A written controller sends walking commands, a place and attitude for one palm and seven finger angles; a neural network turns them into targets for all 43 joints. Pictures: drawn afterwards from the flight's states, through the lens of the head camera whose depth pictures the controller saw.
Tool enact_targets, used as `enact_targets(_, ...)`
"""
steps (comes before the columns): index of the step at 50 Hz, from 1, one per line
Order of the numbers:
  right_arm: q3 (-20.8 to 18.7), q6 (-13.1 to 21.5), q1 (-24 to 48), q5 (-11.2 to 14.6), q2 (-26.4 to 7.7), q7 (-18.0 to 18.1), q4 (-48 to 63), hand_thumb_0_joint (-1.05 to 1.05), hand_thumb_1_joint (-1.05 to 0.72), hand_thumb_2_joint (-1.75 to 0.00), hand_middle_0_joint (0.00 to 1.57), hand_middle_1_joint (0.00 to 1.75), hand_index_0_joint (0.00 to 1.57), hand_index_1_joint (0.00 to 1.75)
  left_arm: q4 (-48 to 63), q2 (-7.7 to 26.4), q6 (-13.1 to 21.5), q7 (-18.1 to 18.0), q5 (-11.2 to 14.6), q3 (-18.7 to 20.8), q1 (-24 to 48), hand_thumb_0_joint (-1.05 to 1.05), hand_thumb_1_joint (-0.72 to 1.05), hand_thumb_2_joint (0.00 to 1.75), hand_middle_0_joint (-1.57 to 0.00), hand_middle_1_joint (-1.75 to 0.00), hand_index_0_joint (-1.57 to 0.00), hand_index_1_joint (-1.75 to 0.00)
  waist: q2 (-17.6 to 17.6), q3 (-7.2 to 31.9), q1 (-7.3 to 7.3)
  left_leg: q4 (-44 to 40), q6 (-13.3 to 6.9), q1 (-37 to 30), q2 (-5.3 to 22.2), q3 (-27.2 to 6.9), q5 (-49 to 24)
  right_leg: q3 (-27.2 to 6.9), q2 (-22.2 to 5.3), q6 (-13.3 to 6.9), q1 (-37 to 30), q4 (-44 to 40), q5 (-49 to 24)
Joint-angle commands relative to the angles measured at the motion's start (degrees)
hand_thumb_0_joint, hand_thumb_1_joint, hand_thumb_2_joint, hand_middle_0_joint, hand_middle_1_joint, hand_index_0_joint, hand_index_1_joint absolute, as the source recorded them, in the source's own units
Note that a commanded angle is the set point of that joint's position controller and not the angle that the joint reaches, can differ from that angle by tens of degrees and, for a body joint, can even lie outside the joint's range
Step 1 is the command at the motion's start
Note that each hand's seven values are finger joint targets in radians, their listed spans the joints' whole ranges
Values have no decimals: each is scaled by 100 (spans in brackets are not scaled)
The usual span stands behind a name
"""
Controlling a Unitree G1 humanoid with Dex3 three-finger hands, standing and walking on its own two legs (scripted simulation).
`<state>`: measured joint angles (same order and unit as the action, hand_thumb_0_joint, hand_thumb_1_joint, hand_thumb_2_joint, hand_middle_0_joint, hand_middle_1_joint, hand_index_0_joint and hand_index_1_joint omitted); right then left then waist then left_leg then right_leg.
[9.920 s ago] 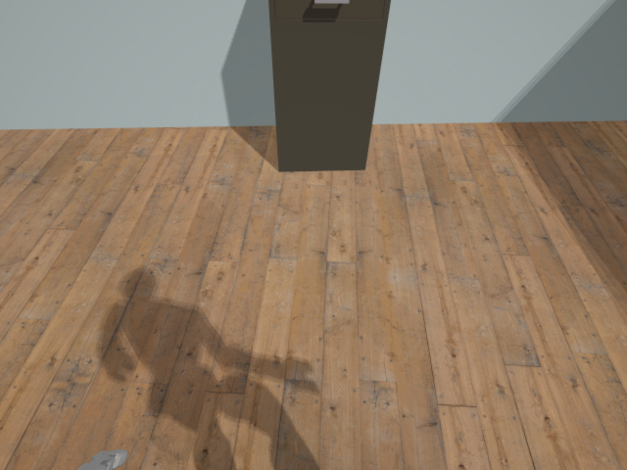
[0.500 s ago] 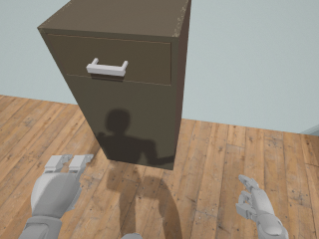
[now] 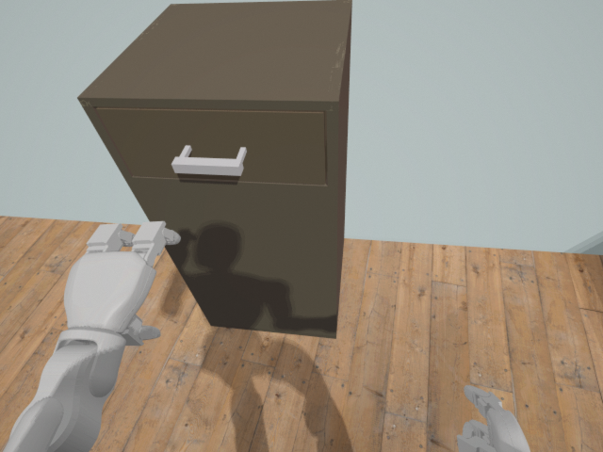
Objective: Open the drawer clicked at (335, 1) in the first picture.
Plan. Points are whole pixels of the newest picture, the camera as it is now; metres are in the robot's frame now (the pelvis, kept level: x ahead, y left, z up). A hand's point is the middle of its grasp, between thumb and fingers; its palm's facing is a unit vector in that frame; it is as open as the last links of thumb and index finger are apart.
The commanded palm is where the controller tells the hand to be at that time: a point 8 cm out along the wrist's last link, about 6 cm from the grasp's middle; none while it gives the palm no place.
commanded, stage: raise the hand with hooked fingers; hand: left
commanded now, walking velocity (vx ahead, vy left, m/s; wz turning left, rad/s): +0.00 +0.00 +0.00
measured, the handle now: (211, 158) +0.57 +0.25 +0.06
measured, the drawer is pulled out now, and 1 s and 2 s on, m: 0.00 0.00 0.00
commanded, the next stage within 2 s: move the hooked fingers above the handle in 0.82 s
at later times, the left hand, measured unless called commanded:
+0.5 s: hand (113, 224) +0.30 +0.25 +0.18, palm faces +0.10 -0.03 -0.99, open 13.8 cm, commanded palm +0.26 +0.24 +0.23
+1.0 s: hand (124, 241) +0.29 +0.24 +0.17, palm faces +0.08 -0.04 -1.00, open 13.8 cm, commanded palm +0.27 +0.24 +0.22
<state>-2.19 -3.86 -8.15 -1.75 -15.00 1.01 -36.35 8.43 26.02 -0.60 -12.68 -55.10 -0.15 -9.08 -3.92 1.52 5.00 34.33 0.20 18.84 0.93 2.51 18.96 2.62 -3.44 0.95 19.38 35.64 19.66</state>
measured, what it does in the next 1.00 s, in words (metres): stands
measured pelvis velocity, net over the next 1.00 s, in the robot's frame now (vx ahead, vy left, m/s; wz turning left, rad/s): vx -0.02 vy -0.01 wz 0.02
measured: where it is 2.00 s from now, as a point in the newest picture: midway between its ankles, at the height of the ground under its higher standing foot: outside the picture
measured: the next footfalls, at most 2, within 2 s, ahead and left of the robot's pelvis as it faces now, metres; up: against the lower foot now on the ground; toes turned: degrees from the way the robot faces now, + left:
none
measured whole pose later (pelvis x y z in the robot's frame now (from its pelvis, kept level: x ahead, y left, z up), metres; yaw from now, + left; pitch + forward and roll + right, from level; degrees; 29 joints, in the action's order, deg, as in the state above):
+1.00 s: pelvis -0.02 -0.01 +0.02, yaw +1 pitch -1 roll +1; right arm 0.6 -5.4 -6.4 1.5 -15.7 0.5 -36.7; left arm -0.4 31.9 -1.0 5.3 -48.8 -0.4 11.0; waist -6.1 -0.6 5.2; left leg 22.1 0.7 10.5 1.0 1.4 10.9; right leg 4.0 -2.7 0.4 11.0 24.2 12.5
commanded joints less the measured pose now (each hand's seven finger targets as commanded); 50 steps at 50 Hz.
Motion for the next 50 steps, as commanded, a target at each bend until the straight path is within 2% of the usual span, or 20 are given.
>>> enact_targets(1,-90,228,937,123,-451,-4,977,0,-90,-90,20,30,20,30,1085,1017,-370,181,116,406,1715,0,-38,35,-29,-112,-29,-112,-18,1370,-34,-650,-92,-943,-148,-161,-2394,50,354,-286,-733,-550,-1858)
enact_targets(5,58,65,1095,185,-477,6,1031,0,-90,-90,20,30,20,30,786,1243,-681,820,181,368,2051,0,-48,31,-30,-118,-30,-118,212,1087,-7,-923,-94,-929,-134,-148,-2468,59,362,-269,-1032,-756,-1895)
enact_targets(8,108,-24,1106,169,-479,0,1061,0,-90,-90,20,30,20,30,934,1577,-628,1146,189,565,2504,0,-50,30,-30,-120,-30,-120,118,1164,31,-1043,-99,-1110,-128,-170,-2719,50,375,-276,-1247,-871,-2016)
enact_targets(9,118,-34,1131,184,-488,-11,1076,0,-90,-90,20,30,20,30,938,1711,-591,1227,229,715,2605,0,-50,30,-30,-120,-30,-120,69,1236,42,-1068,-93,-1160,-113,-180,-2749,44,399,-277,-1305,-919,-1985)
enact_targets(12,139,-55,1051,184,-472,-24,1026,0,-90,-90,20,30,20,30,814,1749,-433,1430,356,740,2904,0,-50,30,-30,-120,-30,-120,120,1142,15,-1148,-90,-1225,-130,-165,-2812,62,395,-269,-1379,-1043,-2076)
enact_targets(14,142,-39,1070,196,-486,-39,1028,0,-90,-90,20,30,20,30,758,1836,-351,1540,452,820,3139,0,-50,30,-30,-120,-30,-120,9,1169,8,-1184,-82,-1260,-147,-141,-2710,52,412,-273,-1443,-1136,-2033)
enact_targets(17,152,-32,1038,213,-516,-49,966,0,-90,-90,20,30,20,30,556,1872,-271,1672,529,766,3549,0,-50,30,-30,-120,-30,-120,36,1032,-47,-1273,-74,-1222,-172,-119,-2509,74,395,-267,-1419,-1257,-1954)
enact_targets(21,141,26,1010,236,-556,-42,933,0,-90,-90,20,30,20,30,466,1987,-179,1835,601,736,4110,0,-50,30,-30,-120,-30,-120,-51,1173,-69,-1317,-94,-1291,-216,-109,-2322,49,375,-267,-1483,-1357,-1853)
enact_targets(25,117,19,970,258,-600,-80,971,0,-90,-90,20,30,20,30,98,1794,-117,2067,725,697,3404,0,-50,30,-30,-120,-30,-120,351,1102,6,-1341,-128,-1140,-232,-38,-2295,49,353,-239,-1620,-1384,-2016)
enact_targets(27,95,7,959,254,-649,-111,1018,0,-90,-90,20,30,20,30,275,1904,-16,2104,785,840,3289,0,-50,30,-30,-120,-30,-120,431,1122,46,-1369,-135,-1057,-240,-29,-2252,43,336,-225,-1685,-1368,-2082)
enact_targets(29,81,42,1025,258,-650,-133,1071,0,-90,-90,20,30,20,30,503,1991,102,2074,782,970,3314,0,-50,30,-30,-120,-30,-120,273,1193,82,-1361,-137,-1088,-243,-33,-2194,24,370,-230,-1665,-1375,-1974)
enact_targets(30,90,51,996,239,-622,-131,1058,0,-90,-90,20,30,20,30,572,1965,181,2027,772,928,3399,0,-50,30,-30,-120,-30,-120,341,1203,77,-1385,-138,-1064,-258,-35,-2123,33,330,-226,-1670,-1376,-1872)
enact_targets(32,64,84,954,232,-622,-123,1057,0,-90,-90,20,30,20,30,712,2062,315,1874,781,1072,3449,0,-50,30,-30,-120,-30,-120,193,1181,96,-1385,-141,-1082,-263,-39,-2088,22,340,-231,-1604,-1393,-1801)
enact_targets(34,51,148,964,227,-618,-112,1037,0,-90,-90,20,30,20,30,839,2276,422,1691,796,1327,3561,0,-50,30,-30,-120,-30,-120,100,1277,128,-1358,-145,-1121,-269,-51,-2040,-13,358,-233,-1622,-1422,-1733)
enact_targets(36,44,155,900,240,-587,-100,952,0,-90,-90,20,30,20,30,633,2127,444,1531,785,1254,3563,0,-50,30,-30,-120,-30,-120,140,1139,101,-1389,-130,-1042,-270,-47,-1960,8,332,-235,-1538,-1437,-1615)
enact_targets(39,26,171,941,287,-599,-96,894,0,-90,-90,20,30,20,30,396,2149,349,1368,777,1294,3631,0,-50,30,-30,-120,-30,-120,82,1056,102,-1410,-115,-999,-267,-17,-1745,-18,341,-228,-1465,-1509,-1358)
enact_targets(42,34,134,975,307,-609,-89,867,0,-90,-90,20,30,20,30,180,1934,157,1362,714,999,3607,0,-50,30,-30,-120,-30,-120,139,1043,55,-1438,-111,-944,-273,34,-1697,-10,305,-211,-1455,-1489,-1365)
enact_targets(46,59,129,1047,314,-616,-62,932,0,-90,-90,20,30,20,30,245,1790,-6,1573,685,675,3620,0,-50,30,-30,-120,-30,-120,288,1169,10,-1436,-148,-1039,-284,42,-1633,-44,285,-185,-1504,-1496,-1383)
enact_targets(49,94,108,1048,332,-643,-1,882,0,-90,-90,20,30,20,30,-98,1749,-22,1731,615,527,3935,0,-50,30,-30,-120,-30,-120,446,897,-135,-1433,-156,-987,-272,31,-1453,-30,331,-171,-1266,-1596,-1224)
enact_targets(50,116,109,988,325,-626,22,857,0,-90,-90,20,30,20,30,-254,1721,14,1773,601,434,4106,0,-50,30,-30,-120,-30,-120,616,810,-165,-1460,-167,-943,-271,23,-1355,-10,307,-160,-1212,-1612,-1098)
